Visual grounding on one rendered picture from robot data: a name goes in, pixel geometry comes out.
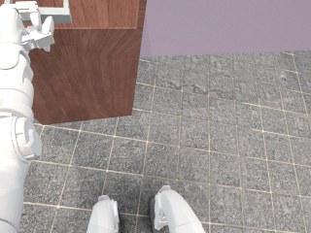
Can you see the robot left upper arm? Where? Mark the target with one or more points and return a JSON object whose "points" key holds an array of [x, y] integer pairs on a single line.
{"points": [[19, 145]]}

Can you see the left robot forearm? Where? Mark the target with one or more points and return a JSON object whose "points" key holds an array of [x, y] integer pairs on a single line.
{"points": [[16, 88]]}

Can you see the robot left thigh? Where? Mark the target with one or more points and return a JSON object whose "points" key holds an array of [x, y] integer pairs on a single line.
{"points": [[104, 217]]}

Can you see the robot right thigh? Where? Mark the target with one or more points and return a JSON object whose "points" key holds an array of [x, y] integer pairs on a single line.
{"points": [[178, 213]]}

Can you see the cabinet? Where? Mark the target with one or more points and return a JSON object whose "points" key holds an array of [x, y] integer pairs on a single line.
{"points": [[89, 73]]}

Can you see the robot thigh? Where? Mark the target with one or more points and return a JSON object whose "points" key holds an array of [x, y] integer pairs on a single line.
{"points": [[104, 217], [178, 213]]}

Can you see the handle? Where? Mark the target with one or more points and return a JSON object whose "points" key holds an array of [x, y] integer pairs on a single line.
{"points": [[59, 15]]}

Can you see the drawer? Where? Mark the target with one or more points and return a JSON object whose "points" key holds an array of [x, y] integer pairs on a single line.
{"points": [[92, 13]]}

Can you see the left robot hand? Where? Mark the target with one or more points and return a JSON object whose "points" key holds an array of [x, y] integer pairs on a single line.
{"points": [[12, 30]]}

